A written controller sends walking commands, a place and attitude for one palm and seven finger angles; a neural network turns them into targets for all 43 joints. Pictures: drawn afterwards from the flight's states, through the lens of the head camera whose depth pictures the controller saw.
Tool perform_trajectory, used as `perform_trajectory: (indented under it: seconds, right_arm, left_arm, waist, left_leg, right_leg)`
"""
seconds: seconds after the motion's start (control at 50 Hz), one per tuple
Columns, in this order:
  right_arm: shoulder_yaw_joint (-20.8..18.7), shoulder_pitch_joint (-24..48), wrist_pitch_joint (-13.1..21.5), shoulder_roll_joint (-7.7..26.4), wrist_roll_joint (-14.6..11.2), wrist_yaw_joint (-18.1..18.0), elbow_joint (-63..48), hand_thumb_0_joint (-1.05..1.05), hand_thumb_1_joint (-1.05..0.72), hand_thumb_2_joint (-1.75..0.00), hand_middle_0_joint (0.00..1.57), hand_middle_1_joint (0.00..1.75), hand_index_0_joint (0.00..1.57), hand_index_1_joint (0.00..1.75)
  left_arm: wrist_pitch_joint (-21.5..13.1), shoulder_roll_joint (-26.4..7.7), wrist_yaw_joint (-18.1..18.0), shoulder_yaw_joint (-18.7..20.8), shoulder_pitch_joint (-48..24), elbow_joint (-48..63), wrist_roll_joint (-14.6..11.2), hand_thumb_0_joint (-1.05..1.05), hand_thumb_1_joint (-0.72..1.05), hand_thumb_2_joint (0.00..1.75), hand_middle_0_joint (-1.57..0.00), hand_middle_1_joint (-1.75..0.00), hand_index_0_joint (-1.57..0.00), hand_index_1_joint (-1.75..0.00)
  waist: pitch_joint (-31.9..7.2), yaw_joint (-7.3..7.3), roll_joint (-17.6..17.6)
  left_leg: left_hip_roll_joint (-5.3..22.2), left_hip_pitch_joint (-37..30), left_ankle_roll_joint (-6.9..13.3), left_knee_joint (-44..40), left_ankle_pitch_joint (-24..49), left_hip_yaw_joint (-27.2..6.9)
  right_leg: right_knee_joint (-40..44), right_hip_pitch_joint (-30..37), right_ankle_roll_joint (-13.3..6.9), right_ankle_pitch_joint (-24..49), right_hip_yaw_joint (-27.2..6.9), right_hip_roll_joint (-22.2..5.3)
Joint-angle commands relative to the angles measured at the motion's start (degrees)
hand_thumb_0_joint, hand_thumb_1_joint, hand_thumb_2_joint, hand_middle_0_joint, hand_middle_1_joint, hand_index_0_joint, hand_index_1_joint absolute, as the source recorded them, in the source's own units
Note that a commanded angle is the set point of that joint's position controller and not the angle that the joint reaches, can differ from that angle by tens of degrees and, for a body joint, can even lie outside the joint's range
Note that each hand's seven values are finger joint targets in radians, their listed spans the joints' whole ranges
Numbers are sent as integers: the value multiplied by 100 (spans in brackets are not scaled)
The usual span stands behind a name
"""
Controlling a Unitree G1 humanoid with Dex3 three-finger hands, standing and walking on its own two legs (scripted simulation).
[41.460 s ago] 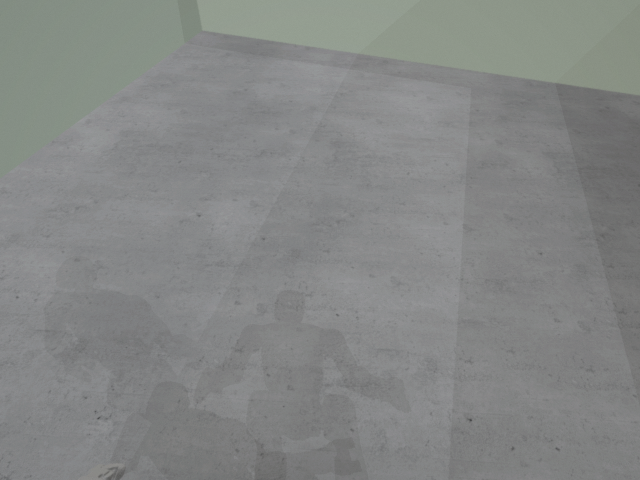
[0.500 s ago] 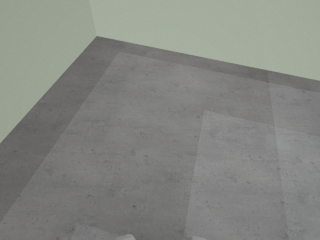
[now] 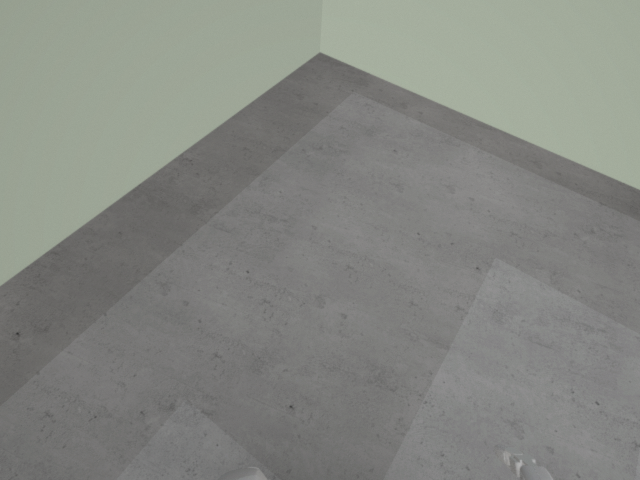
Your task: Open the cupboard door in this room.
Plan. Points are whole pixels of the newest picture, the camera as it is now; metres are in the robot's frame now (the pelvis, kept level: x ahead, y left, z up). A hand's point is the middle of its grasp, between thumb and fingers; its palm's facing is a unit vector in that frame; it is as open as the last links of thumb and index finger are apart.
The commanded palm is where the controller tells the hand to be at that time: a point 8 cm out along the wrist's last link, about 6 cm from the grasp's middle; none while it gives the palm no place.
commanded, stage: turn to face it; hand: left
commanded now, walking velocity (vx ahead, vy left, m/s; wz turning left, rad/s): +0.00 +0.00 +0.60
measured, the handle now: out of the picture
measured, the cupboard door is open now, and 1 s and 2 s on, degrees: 43 43 43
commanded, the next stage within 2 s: none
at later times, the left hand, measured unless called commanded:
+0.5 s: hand out of the picture +0.05 +0.15 -0.14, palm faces +0.29 -0.92 -0.25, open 7.4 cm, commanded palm none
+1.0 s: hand out of the picture +0.02 +0.17 -0.14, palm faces +0.57 -0.77 -0.30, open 7.4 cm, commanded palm none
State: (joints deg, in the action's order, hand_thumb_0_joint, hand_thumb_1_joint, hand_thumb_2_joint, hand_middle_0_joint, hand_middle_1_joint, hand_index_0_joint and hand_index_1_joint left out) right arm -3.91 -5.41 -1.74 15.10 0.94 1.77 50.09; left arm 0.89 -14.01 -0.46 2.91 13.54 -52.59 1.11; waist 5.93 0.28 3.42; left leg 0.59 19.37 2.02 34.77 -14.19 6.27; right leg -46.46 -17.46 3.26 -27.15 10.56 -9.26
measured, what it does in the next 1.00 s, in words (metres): steps on the spot, turning left: right foot, then left foot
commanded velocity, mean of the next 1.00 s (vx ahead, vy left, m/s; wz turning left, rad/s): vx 0.00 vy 0.00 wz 0.60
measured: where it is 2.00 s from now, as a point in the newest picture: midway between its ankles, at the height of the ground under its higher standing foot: outside the picture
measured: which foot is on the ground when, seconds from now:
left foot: down 0.00-0.28, up 0.30-0.60, down 0.62-1.00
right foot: up 0.00-0.28, down 0.30-0.62, up 0.64-0.98, down 1.00-1.00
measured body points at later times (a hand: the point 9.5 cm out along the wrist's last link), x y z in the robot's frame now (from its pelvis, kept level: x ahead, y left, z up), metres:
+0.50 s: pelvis +0.03 -0.06 +0.02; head +0.09 -0.05 +0.46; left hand +0.03 +0.20 -0.12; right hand +0.19 -0.28 -0.13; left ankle -0.03 +0.06 -0.66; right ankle +0.06 -0.17 -0.72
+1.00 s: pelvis +0.05 -0.08 +0.01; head +0.08 -0.07 +0.45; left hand -0.01 +0.21 -0.12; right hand +0.25 -0.26 -0.14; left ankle -0.01 +0.05 -0.72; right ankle +0.12 -0.18 -0.73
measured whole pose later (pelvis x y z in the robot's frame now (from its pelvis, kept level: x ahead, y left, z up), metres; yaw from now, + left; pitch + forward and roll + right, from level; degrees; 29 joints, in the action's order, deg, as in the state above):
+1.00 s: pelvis +0.05 -0.08 +0.01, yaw +36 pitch +1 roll +0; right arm -4.1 -12.0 -3.1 13.3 1.0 0.6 52.7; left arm 1.4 -14.7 -0.5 3.5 7.9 -49.1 0.9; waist 4.0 1.3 -0.5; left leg -1.4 19.6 -1.3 33.7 -15.3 -5.8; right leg -32.9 -17.1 2.7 -17.3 1.3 -2.2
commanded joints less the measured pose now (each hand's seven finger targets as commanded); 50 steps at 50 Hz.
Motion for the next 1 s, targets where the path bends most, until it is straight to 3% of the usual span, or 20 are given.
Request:
perform_trajectory:
  seconds: [0.0,0.08,0.18,0.22,0.24,0.26,0.28,0.34,0.38,0.46,0.56,0.58,0.6,0.62,0.72,0.84,0.92,0.94,0.96,0.98]
  right_arm:
    - [-350,-1124,76,1409,31,-226,-83,0,-90,-90,20,30,20,30]
    - [-225,-354,100,1053,46,-243,-247,0,-90,-90,20,30,20,30]
    - [-296,-187,17,1108,66,-200,-291,0,-90,-90,20,30,20,30]
    - [-314,76,-25,1074,36,-190,-376,0,-90,-90,20,30,20,30]
    - [-294,127,-33,885,-7,-175,-438,0,-90,-90,20,30,20,30]
    - [-232,-2,-24,405,-57,-136,-551,0,-90,-90,20,30,20,30]
    - [-230,47,-23,457,-23,-103,-633,0,-90,-90,20,30,20,30]
    - [-241,-106,-135,436,14,-42,-336,0,-90,-90,20,30,20,30]
    - [-155,-90,-137,236,-13,-5,-283,0,-90,-90,20,30,20,30]
    - [-42,213,-78,18,-47,26,-321,0,-90,-90,20,30,20,30]
    - [-75,-298,-2,250,-41,-5,-249,0,-90,-90,20,30,20,30]
    - [-176,-673,38,596,-10,-17,-166,0,-90,-90,20,30,20,30]
    - [-353,-1087,67,1289,48,-60,-140,0,-90,-90,20,30,20,30]
    - [-374,-1481,14,1458,27,-107,-5,0,-90,-90,20,30,20,30]
    - [-211,-590,121,911,27,-286,-166,0,-90,-90,20,30,20,30]
    - [-272,-589,67,994,65,-234,-107,0,-90,-90,20,30,20,30]
    - [-315,-263,1,1023,34,-212,-223,0,-90,-90,20,30,20,30]
    - [-304,-155,-14,894,-1,-204,-273,0,-90,-90,20,30,20,30]
    - [-265,-200,-17,544,-56,-160,-368,0,-90,-90,20,30,20,30]
    - [-232,-116,-9,367,-44,-123,-502,0,-90,-90,20,30,20,30]
  left_arm:
    - [16,-532,-110,193,-694,813,-28,0,90,90,-20,-30,-20,-30]
    - [98,-500,10,213,-324,552,-27,0,90,90,-20,-30,-20,-30]
    - [67,-454,8,203,-221,589,-41,0,90,90,-20,-30,-20,-30]
    - [7,-532,-2,238,248,509,-39,0,90,90,-20,-30,-20,-30]
    - [-60,-722,-32,287,507,485,-17,0,90,90,-20,-30,-20,-30]
    - [-139,-1281,-102,403,639,505,84,0,90,90,-20,-30,-20,-30]
    - [-117,-1508,-111,363,521,591,59,0,90,90,-20,-30,-20,-30]
    - [-108,-809,-174,226,-391,794,33,0,90,90,-20,-30,-20,-30]
    - [-152,-719,-162,198,-332,770,47,0,90,90,-20,-30,-20,-30]
    - [-167,-999,-148,290,245,520,62,0,90,90,-20,-30,-20,-30]
    - [-124,-1077,-89,362,130,457,-7,0,90,90,-20,-30,-20,-30]
    - [-97,-940,-68,356,31,547,-50,0,90,90,-20,-30,-20,-30]
    - [-61,-516,-17,254,-84,801,-85,0,90,90,-20,-30,-20,-30]
    - [4,-488,-61,157,-603,1026,-7,0,90,90,-20,-30,-20,-30]
    - [82,-486,-16,227,-467,583,-29,0,90,90,-20,-30,-20,-30]
    - [90,-420,-10,198,-622,671,-47,0,90,90,-20,-30,-20,-30]
    - [12,-488,-37,209,-89,592,-72,0,90,90,-20,-30,-20,-30]
    - [-37,-608,-67,256,162,530,-72,0,90,90,-20,-30,-20,-30]
    - [-103,-1073,-123,355,386,518,17,0,90,90,-20,-30,-20,-30]
    - [-101,-1445,-143,383,321,577,67,0,90,90,-20,-30,-20,-30]
  waist:
    - [-1274,506,-1600]
    - [-876,53,-1296]
    - [-730,6,-1326]
    - [-714,-246,-1251]
    - [-788,-392,-699]
    - [-823,-425,1172]
    - [-830,-447,1564]
    - [-531,42,1138]
    - [-604,57,1000]
    - [-873,-290,730]
    - [-1099,-9,631]
    - [-1304,237,-139]
    - [-1416,466,-2038]
    - [-1264,634,-1722]
    - [-937,82,-1230]
    - [-762,128,-1221]
    - [-860,-126,-1319]
    - [-898,-270,-1039]
    - [-940,-377,301]
    - [-767,-415,1570]
  left_leg:
    - [2121,-1770,1172,-1159,3230,-2580]
    - [1299,-953,668,-1282,2368,-1702]
    - [1146,-218,589,-1251,1311,-1965]
    - [948,345,408,-890,853,-1988]
    - [562,767,137,-310,241,-1773]
    - [-295,1720,-345,1161,-1292,-857]
    - [-313,1566,-376,2687,-2305,-799]
    - [214,1408,-470,3898,-1268,-857]
    - [187,1190,-579,3072,-1228,-557]
    - [13,759,-583,1324,-1338,-55]
    - [-40,-531,-396,-637,-130,83]
    - [429,-1560,-174,-1085,956,-447]
    - [2098,-2414,707,-1242,3131,-2701]
    - [2538,-2151,1187,-1222,3612,-2886]
    - [1372,-1324,705,-1275,3055,-1791]
    - [1194,-832,691,-1422,1834,-2098]
    - [954,-155,499,-990,1617,-2332]
    - [697,339,273,-667,1096,-2253]
    - [48,1307,-139,365,-356,-1598]
    - [-499,1630,-433,1959,-2135,-771]
  right_leg:
    - [-2274,-1879,190,-660,-1052,190]
    - [-1455,-1238,206,205,-956,389]
    - [137,-198,137,339,-703,738]
    - [1180,664,91,991,-635,854]
    - [2160,1251,12,1219,-943,519]
    - [3077,1723,-521,1320,-2805,-1099]
    - [3265,1034,-1121,1625,-3306,-2003]
    - [2925,383,-1023,2042,-1875,-1195]
    - [2640,690,-915,3358,-1098,-955]
    - [2182,1533,-936,4622,-781,-1082]
    - [1339,1154,-536,4179,-302,-1065]
    - [536,285,-241,3279,-39,-885]
    - [-820,-1440,240,-316,105,10]
    - [-1577,-1785,177,-1141,-557,154]
    - [-1953,-1521,214,318,-1072,276]
    - [-395,-776,166,207,-914,591]
    - [1270,545,61,843,-778,890]
    - [2137,1250,9,1295,-877,725]
    - [3039,1951,-323,1126,-2117,-493]
    - [3364,1469,-1024,1520,-3238,-1886]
